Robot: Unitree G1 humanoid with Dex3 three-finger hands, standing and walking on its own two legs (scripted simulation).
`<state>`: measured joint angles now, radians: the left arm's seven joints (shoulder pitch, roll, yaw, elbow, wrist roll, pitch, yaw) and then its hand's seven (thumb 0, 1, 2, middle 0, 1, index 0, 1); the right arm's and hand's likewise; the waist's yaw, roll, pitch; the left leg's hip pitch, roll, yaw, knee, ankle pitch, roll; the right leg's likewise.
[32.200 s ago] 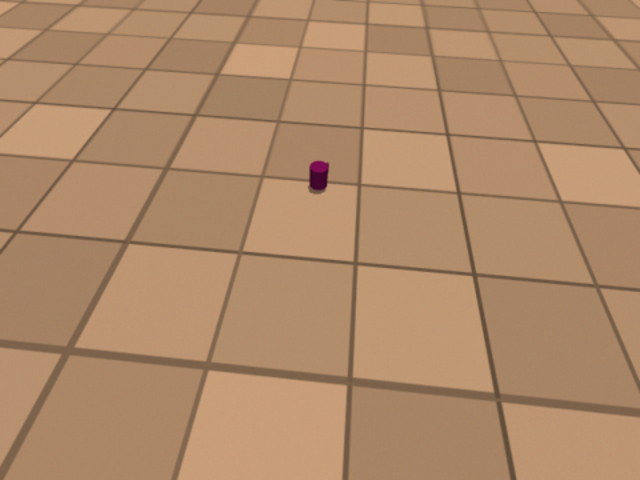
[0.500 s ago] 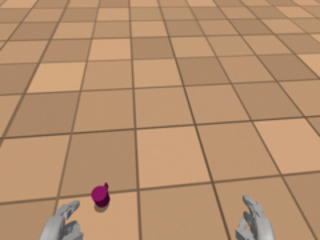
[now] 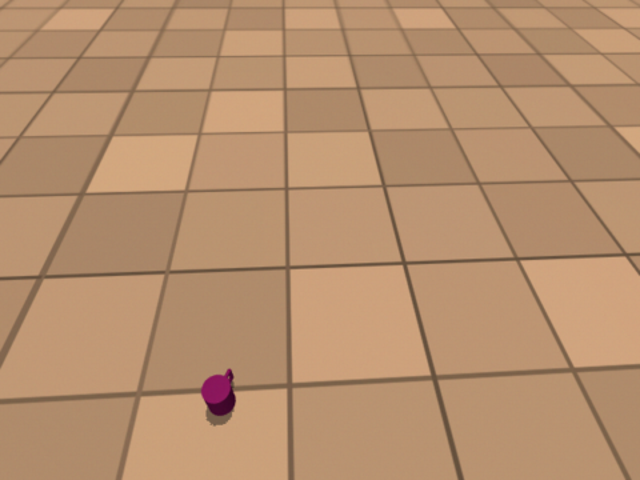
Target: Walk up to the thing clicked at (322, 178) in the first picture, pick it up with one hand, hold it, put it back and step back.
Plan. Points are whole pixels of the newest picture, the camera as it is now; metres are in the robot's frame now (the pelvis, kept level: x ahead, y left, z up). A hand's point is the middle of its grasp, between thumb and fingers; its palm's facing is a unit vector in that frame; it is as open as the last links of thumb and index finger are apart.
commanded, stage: stand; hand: left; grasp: from above
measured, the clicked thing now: (222, 390) +0.48 +0.30 -0.71
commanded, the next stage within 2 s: none
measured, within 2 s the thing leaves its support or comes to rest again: neither
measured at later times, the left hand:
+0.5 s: hand out of the picture +0.04 +0.24 -0.15, palm faces +0.03 -0.94 -0.34, open 7.4 cm
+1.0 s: hand out of the picture +0.07 +0.23 -0.15, palm faces +0.01 -0.94 -0.33, open 7.4 cm
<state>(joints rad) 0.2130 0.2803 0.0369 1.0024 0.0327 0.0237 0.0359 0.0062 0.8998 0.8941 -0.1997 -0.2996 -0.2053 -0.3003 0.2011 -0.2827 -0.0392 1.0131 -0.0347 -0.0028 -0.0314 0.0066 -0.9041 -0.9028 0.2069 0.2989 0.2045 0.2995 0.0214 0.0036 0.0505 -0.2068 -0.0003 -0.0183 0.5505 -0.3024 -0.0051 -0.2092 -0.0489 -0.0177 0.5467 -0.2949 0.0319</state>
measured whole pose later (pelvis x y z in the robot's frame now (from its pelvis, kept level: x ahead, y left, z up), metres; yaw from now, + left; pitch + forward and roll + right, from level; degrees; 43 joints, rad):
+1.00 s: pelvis +0.00 -0.01 +0.01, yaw -1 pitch -3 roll +0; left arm 0.10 0.31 0.02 1.17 0.02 0.00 0.01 0.00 0.90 0.89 -0.20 -0.30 -0.21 -0.30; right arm 0.14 -0.32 -0.01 1.14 -0.02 0.00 -0.02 0.00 -0.90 -0.90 0.21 0.30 0.20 0.30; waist 0.01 0.02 0.06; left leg -0.09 0.03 -0.02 0.34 -0.19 -0.03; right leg -0.10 -0.02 -0.02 0.34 -0.19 0.01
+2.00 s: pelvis +0.01 -0.02 +0.02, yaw -1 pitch -2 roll +0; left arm 0.10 0.33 0.02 1.16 0.01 -0.01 0.00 0.00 0.90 0.89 -0.20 -0.30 -0.21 -0.30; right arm 0.12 -0.34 0.00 1.14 -0.01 -0.01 -0.01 0.00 -0.90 -0.90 0.21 0.30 0.21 0.30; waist 0.00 0.01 0.05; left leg -0.08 0.03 -0.01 0.31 -0.19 -0.03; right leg -0.10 -0.02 -0.01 0.33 -0.19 0.01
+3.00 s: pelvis -0.01 -0.01 -0.02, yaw -1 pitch +8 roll -1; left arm 0.05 0.32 0.14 0.89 0.14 0.11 0.00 0.00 0.00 0.84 -0.13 -0.94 -0.20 -0.88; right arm 0.24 -0.24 -0.02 0.72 0.03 -0.05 -0.02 0.01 -0.90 -0.90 0.21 0.30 0.21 0.30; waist -0.04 -0.01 -0.02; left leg -0.50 0.03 -0.01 0.71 -0.35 -0.02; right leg -0.51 -0.02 0.00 0.69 -0.32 0.02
